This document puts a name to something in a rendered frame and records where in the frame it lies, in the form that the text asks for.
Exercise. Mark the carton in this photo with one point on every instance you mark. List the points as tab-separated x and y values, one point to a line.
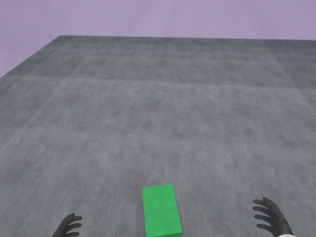
161	214

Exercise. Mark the robot left hand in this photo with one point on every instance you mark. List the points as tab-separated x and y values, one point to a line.
64	226

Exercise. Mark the robot right hand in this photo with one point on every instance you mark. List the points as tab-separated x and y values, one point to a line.
279	225

